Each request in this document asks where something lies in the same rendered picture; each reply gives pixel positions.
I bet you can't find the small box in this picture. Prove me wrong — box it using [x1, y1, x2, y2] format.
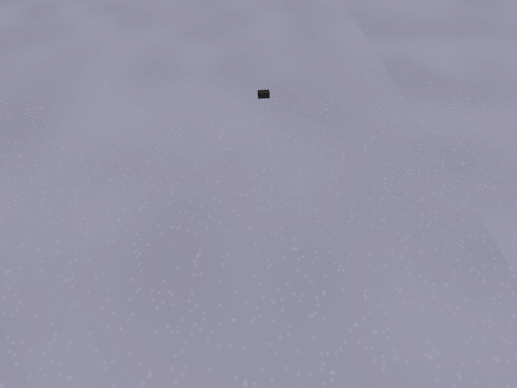
[258, 90, 270, 99]

